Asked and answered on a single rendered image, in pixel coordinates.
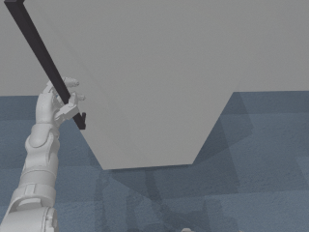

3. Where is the left robot forearm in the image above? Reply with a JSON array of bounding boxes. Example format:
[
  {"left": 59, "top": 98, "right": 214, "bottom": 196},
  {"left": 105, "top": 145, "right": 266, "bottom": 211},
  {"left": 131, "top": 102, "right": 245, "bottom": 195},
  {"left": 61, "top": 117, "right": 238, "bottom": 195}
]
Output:
[{"left": 0, "top": 123, "right": 60, "bottom": 232}]

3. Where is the handle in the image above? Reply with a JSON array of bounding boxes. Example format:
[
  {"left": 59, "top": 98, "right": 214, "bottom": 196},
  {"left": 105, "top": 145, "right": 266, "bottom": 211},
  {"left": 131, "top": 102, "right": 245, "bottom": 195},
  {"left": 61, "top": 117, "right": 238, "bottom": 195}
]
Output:
[{"left": 4, "top": 0, "right": 86, "bottom": 131}]

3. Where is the left robot upper arm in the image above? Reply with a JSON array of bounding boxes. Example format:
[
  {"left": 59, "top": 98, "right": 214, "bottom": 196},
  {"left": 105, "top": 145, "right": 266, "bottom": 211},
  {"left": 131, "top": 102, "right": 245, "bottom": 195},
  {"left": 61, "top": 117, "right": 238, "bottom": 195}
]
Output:
[{"left": 0, "top": 206, "right": 59, "bottom": 232}]

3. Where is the fridge door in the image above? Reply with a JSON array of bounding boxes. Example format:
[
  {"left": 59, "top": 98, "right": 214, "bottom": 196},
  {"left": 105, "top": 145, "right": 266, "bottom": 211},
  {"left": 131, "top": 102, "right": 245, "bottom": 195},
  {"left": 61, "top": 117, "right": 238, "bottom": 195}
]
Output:
[{"left": 2, "top": 0, "right": 286, "bottom": 170}]

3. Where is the left robot hand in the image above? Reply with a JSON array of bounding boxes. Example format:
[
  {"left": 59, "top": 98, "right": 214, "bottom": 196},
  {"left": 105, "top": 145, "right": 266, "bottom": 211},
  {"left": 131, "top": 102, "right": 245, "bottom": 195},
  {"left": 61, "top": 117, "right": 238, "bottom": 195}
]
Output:
[{"left": 36, "top": 76, "right": 86, "bottom": 130}]

